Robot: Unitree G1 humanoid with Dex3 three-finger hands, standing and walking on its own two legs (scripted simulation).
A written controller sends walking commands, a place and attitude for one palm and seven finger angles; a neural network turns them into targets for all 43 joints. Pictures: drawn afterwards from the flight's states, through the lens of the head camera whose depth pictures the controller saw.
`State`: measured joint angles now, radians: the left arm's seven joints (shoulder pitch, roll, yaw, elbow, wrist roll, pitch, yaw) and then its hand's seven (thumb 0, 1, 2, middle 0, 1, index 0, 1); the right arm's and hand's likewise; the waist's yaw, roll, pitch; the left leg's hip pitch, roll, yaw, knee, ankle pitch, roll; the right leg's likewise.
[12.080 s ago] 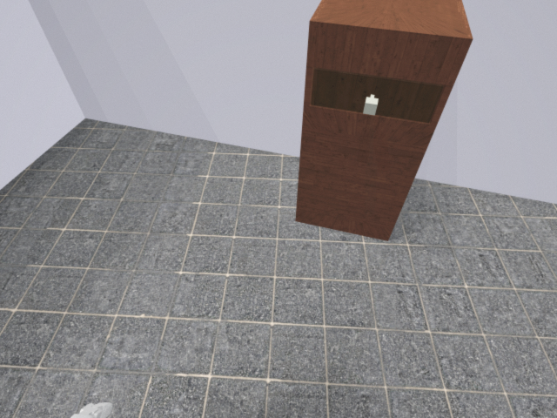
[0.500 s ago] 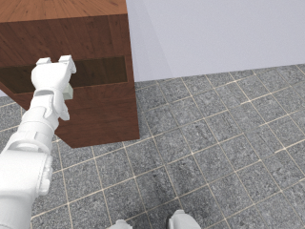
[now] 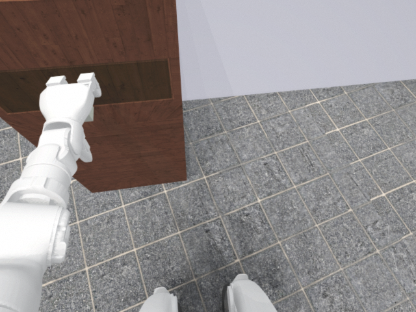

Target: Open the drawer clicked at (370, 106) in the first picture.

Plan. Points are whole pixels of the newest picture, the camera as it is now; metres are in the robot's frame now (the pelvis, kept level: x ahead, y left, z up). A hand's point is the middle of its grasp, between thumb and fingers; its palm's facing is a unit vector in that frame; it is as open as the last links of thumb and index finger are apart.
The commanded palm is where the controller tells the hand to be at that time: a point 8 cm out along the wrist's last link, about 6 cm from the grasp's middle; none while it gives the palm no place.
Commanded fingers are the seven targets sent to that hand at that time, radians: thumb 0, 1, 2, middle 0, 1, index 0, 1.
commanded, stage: lower the fingers behind the handle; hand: left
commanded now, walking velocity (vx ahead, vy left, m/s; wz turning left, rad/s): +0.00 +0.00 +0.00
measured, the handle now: (82, 102) +0.56 +0.23 -0.02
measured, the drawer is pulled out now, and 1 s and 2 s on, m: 0.00 0.00 0.00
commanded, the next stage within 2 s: close the thumb around the handle in 0.96 s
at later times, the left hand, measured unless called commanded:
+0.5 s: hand (87, 123) +0.51 +0.22 -0.04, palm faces -0.08 -0.03 -1.00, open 13.8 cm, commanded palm +0.50 +0.21 +0.02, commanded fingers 0.00 -0.50 0.30 -0.30 -1.20 -0.30 -1.20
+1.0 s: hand (84, 127) +0.50 +0.23 -0.04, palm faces -0.07 -0.03 -1.00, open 13.9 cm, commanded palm +0.49 +0.22 +0.01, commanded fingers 0.00 -0.50 0.30 -0.30 -1.20 -0.30 -1.20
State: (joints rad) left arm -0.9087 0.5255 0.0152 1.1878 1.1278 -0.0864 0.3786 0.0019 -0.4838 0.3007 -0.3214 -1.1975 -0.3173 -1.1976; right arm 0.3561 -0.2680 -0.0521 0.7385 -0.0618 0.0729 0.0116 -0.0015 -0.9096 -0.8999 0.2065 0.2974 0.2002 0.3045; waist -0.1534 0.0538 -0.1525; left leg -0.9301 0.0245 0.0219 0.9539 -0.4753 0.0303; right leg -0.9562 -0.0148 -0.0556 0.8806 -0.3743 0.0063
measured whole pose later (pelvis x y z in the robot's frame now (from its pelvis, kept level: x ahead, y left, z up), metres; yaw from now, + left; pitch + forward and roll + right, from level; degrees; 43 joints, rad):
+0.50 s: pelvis -0.01 +0.00 -0.02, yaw -1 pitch +29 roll -3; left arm -0.94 0.56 0.05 1.19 1.14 -0.08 0.40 0.00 -0.48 0.30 -0.32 -1.20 -0.32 -1.20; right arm 0.37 -0.27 -0.04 0.74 -0.07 0.06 0.02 0.00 -0.91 -0.90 0.21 0.30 0.20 0.30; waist -0.18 0.07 -0.16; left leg -1.07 0.03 0.02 1.08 -0.52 0.03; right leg -1.10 -0.01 -0.05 1.00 -0.41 0.01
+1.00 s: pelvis -0.02 +0.00 -0.03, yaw -1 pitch +29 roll -3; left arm -0.92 0.57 0.04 1.17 1.13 -0.09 0.39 0.00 -0.48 0.30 -0.31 -1.20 -0.31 -1.20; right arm 0.34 -0.27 -0.03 0.73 -0.06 0.06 0.01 0.00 -0.91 -0.90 0.21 0.30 0.20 0.30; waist -0.17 0.06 -0.16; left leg -1.09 0.03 0.02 1.11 -0.52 0.03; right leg -1.12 -0.01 -0.06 1.02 -0.41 0.01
